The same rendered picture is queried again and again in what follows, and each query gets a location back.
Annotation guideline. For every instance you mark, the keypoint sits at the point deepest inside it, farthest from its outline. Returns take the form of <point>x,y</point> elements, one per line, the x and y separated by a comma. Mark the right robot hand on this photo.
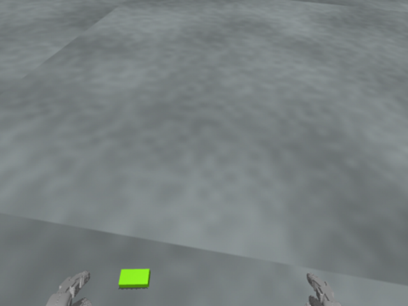
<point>323,291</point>

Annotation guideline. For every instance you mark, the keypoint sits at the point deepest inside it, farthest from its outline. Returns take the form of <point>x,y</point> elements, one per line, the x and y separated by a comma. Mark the left robot hand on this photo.
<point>69,289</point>

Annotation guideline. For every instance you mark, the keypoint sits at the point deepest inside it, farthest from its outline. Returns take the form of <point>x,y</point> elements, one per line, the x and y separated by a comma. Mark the small box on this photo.
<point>134,278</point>

